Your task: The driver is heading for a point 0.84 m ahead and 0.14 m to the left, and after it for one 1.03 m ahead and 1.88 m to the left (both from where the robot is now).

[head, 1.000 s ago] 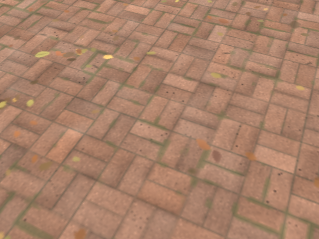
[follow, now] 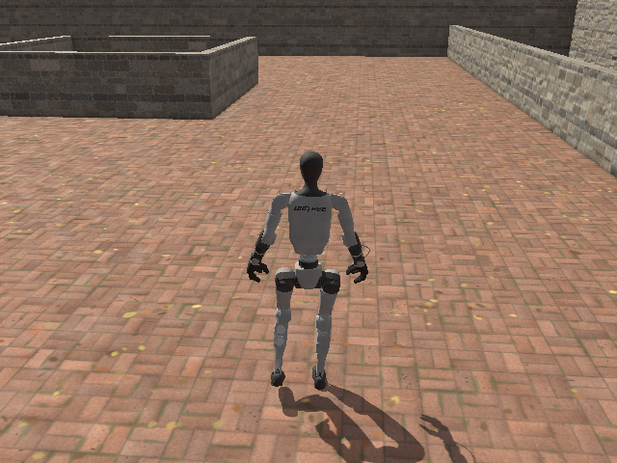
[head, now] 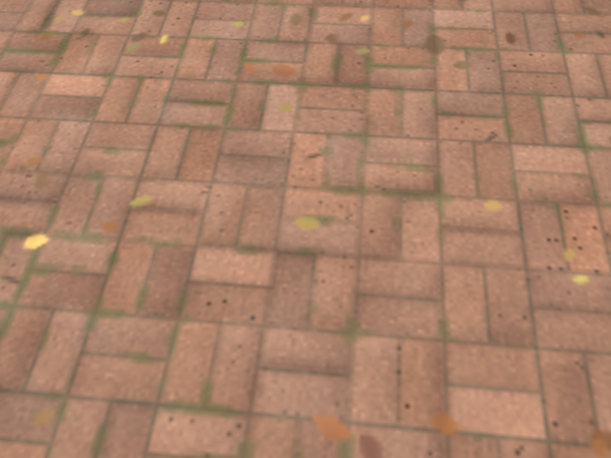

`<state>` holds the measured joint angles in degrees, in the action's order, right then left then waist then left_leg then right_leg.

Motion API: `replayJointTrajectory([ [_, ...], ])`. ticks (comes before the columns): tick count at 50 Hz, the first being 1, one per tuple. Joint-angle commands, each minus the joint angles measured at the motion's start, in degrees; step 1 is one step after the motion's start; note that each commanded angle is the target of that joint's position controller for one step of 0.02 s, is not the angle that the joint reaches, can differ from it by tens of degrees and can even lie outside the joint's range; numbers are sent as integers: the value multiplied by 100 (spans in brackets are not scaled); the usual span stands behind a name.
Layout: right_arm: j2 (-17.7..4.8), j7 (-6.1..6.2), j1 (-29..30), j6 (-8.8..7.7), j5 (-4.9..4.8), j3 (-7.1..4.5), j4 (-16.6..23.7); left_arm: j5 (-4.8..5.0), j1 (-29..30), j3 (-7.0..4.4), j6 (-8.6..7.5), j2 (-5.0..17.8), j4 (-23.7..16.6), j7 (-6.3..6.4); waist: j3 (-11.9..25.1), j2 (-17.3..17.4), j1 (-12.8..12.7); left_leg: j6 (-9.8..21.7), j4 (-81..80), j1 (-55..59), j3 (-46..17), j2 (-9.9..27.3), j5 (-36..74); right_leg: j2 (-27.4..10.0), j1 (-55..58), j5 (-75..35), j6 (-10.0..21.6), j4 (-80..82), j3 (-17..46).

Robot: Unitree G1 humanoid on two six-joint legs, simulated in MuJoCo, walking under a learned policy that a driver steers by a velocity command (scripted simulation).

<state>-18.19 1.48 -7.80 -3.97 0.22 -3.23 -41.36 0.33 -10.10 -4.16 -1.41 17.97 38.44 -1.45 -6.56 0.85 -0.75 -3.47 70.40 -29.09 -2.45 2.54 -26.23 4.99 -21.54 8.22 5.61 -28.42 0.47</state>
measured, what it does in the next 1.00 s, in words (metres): walks ahead, turning left: left foot, then right foot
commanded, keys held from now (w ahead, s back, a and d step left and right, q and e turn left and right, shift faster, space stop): s+e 0.06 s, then s+q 0.16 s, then w+q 0.74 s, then w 0.04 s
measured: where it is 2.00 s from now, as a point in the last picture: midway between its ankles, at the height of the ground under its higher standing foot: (238, 254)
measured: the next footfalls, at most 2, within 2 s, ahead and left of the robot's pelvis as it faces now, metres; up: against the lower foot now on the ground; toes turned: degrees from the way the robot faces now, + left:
left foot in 0.34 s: +0.17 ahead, +0.15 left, +0.00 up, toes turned -3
right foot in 0.72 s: +0.33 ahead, -0.09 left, +0.00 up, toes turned +15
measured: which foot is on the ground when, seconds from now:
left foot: up 0.00-0.32, down 0.34-0.72, up 0.74-1.00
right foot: down 0.00-0.36, up 0.38-0.70, down 0.72-1.00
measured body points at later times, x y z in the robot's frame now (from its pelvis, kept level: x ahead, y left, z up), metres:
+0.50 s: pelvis +0.13 +0.04 +0.01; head +0.15 +0.06 +0.45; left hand +0.30 +0.31 -0.10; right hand +0.21 -0.24 -0.10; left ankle +0.13 +0.15 -0.73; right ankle +0.10 -0.07 -0.68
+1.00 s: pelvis +0.33 +0.03 +0.01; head +0.36 +0.03 +0.46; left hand +0.26 +0.31 -0.11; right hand +0.59 -0.16 -0.08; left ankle +0.37 +0.22 -0.66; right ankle +0.29 -0.10 -0.73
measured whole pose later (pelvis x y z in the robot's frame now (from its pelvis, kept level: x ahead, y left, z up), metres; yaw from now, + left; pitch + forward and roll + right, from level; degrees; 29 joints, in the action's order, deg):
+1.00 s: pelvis +0.33 +0.03 +0.01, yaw +20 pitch +2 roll -1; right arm -18.2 -0.7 -11.8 -1.6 -1.4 -4.0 -35.7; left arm -0.3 -19.5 -3.6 -5.1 15.4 48.5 -0.1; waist -0.1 3.4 -4.3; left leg -0.6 56.6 -39.7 -3.9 4.4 -9.3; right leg 1.1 -2.1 15.4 1.2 -15.5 -5.4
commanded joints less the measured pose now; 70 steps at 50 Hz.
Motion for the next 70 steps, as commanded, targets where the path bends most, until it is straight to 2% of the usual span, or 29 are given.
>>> replayJointTrajectory([
  [1, -529, 71, -589, 109, 53, -140, 233, -44, 27, -252, -50, 900, -396, 117, 1373, -269, 252, -125, -397, -264, -161, 16, 373, -1574, 1117, -4719, 1104, 695, 1496],
  [5, -399, 99, -502, 236, 39, -66, 197, 27, 120, -211, 147, 875, -329, 311, 1699, -474, 225, -282, -1369, -238, -128, -151, 1249, -1354, 1228, -4701, 770, 449, 1142],
  [11, -449, -36, -139, 254, -42, -40, 157, -144, 224, 28, 294, 515, -2, 384, 1385, -739, -43, -124, -2421, 376, 0, -35, 1578, -1480, 1287, -3914, 698, 390, 964],
  [16, -484, -175, -13, 304, -82, -72, 295, -56, 182, 12, 240, 708, 275, 269, 707, -700, -29, 409, -3924, 1044, 261, -136, 1240, -1618, 886, 92, 600, 521, 1309],
  [18, -825, -137, -256, 234, -53, -150, 280, -143, -78, 42, 107, 561, 304, 261, 651, 98, -162, 797, -4265, 1501, -615, 288, 2044, -986, 558, 1424, 228, -303, 933],
  [19, -1164, -135, -625, 187, -119, -264, 158, -164, 37, 72, 5, 363, 86, 240, 753, 1056, -246, 1529, -4723, 1985, -1917, 884, 1235, -115, -384, 2117, -168, -1250, 3],
  [20, -1035, -177, -1281, 134, -109, -270, 34, -89, 613, 55, -90, 440, -85, 240, 635, 1313, 261, 2206, -5542, 2381, -3580, 1540, 215, 113, -1273, 2671, -362, -2027, -41],
  [21, -855, -180, -1614, 42, -24, -213, -46, 50, 958, 3, -148, 569, -192, 205, 574, 1114, 476, 2288, -5820, 2717, -4092, 1738, -388, -125, -1899, 2954, -367, -2734, 458],
  [24, -779, -87, -1220, -31, -120, -226, 89, 43, 1068, -34, -284, 500, -142, 92, 580, 555, 330, 1816, -5791, 2739, -3076, 1228, -182, -543, -2022, 1819, -398, -2606, 597],
  [28, -790, 51, -1161, 147, -140, -273, 248, -6, 1203, 45, -433, 128, -88, -11, 819, 662, 365, 1561, -5693, 2315, -1942, 498, 1056, -271, -884, 910, -718, -1130, 154],
  [32, -897, 38, -1251, 259, -171, -332, 354, 86, 1181, 29, -462, 212, -116, -21, 806, 824, 380, 1510, -5586, 1715, -2069, 467, 898, -135, 25, 378, -808, -176, 126],
  [35, -693, 20, -1154, 291, -174, -275, 431, 106, 592, -85, -506, 419, 52, 27, 848, 765, 12, 1221, -5142, 1142, -2178, 287, 533, -257, 1198, -35, -691, 428, 160],
  [36, -475, 12, -1080, 272, -150, -209, 476, 97, 110, -153, -516, 572, 170, 75, 967, 687, -220, 1033, -4668, 693, -2043, 123, 291, -582, 1903, 51, -546, 491, 357],
  [37, -36, -5, -1019, 238, -92, -71, 575, 10, -748, -242, -517, 905, 304, 145, 1432, -48, -536, 734, -3144, -42, -1468, -287, -267, -1615, 2983, 867, -170, 730, 1439],
  [38, 88, 6, -1119, 149, -223, -16, 964, -128, -1169, -370, -457, 1492, 459, 110, 1499, -1592, -411, 585, -1598, -1463, -735, -746, -941, -2797, 3480, 3000, 641, 1558, 3949],
  [39, -405, 7, -1269, 112, -281, -126, 833, -79, -822, -308, -469, 1190, 401, 92, 983, -1369, -267, 514, -655, -1956, -758, -238, -617, -2952, 3078, 3615, 834, 1729, 4300],
  [40, -645, -21, -1053, 127, -242, -203, 739, -14, -641, -199, -474, 761, 353, 114, 532, -1033, -292, 505, -357, -2117, -727, -83, -83, -2654, 2773, 3058, 666, 1660, 3486],
  [43, -443, -117, -746, 137, -173, -202, 706, -78, -337, -68, -457, 369, 379, 144, 317, -694, -161, 450, -432, -1778, -592, 256, 919, -2011, 2165, 710, 311, 1753, 1703],
  [51, 89, -313, 300, 93, -137, 41, 1210, -21, -675, -97, -441, 630, 716, 154, 232, -483, -358, 299, -2444, -1253, 1, 222, 2411, -1742, 1813, -1282, 378, 1993, -26],
  [56, -8, -465, 953, 14, -146, 44, 1468, 172, -1215, -109, -320, 871, 1082, 113, 74, -474, -328, 661, -3625, -636, 400, -48, 2163, -2047, 2342, -2305, 364, 1801, -98],
  [58, -337, -444, 418, -4, -98, -114, 1368, 189, -1240, -131, -248, 1068, 1159, 130, 554, -694, 152, 899, -3910, 463, 579, -369, 1857, -2039, 2549, -4296, 244, 924, -134],
  [59, -578, -392, -457, 5, -97, -254, 1113, 183, -1172, -110, -221, 1082, 1173, 147, 1065, -664, 686, 1071, -4203, 1743, 656, -495, 2232, -1850, 2254, -4755, 103, -44, -287],
  [60, -896, -283, -1411, 61, -46, -385, 881, 100, -1124, -29, -265, 924, 1071, 156, 1739, -545, 1125, 1289, -3869, 3608, 30, 137, 2483, -1634, 1012, -3476, -102, -1423, -304],
  [61, -1465, -213, -1772, 83, 81, -466, 806, -15, -1798, 231, -343, 81, 860, 87, 2851, 1015, 719, 2111, -4089, 5696, -2715, 1969, 1662, -659, -1153, 1048, -484, -3804, -294],
  [62, -979, -202, -1898, 84, 88, -349, 854, 113, -1583, 119, -443, 552, 1022, 66, 3458, 852, 989, 2210, -4837, 5499, -3823, 2240, 1421, -468, -1453, 2476, -487, -4642, 735],
  [63, -758, -217, -1524, 62, 62, -246, 758, 292, -1049, -12, -449, 848, 763, 62, 2320, 728, 883, 1914, -4999, 4709, -2777, 1998, 1530, -746, -1966, 2156, -480, -4849, 691],
  [65, -401, -252, -878, -21, 3, -158, 627, 185, -689, 8, -402, 619, 679, 118, 1204, 435, 449, 1645, -5388, 3141, -1459, 1496, 2069, -1169, -1833, 1329, -515, -4268, 441],
  [67, -172, -289, -493, -155, 42, -135, 566, 162, -1058, 2, -204, 390, 820, 149, 959, 575, 69, 1575, -5902, 2232, -789, 1273, 2155, -1351, -1130, 864, -569, -4057, 490],
  [70, -206, -275, -311, -303, 55, -189, 352, 146, -939, 16, -17, 159, 760, 183, 553, 379, -96, 1586, -6342, 1777, -143, 1278, 2515, -1389, -1262, 505, -672, -3723, 558],
])
Velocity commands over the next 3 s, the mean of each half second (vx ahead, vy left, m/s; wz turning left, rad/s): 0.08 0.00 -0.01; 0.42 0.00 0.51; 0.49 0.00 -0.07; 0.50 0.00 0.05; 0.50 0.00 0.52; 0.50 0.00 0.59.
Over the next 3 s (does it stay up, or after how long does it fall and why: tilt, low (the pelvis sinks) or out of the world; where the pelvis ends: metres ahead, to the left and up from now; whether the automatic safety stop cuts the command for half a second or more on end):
stays up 1.36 0.49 0.01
